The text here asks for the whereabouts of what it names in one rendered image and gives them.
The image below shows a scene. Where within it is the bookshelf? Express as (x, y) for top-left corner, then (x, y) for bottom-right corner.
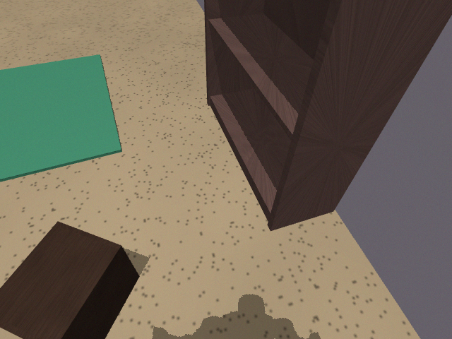
(204, 0), (452, 231)

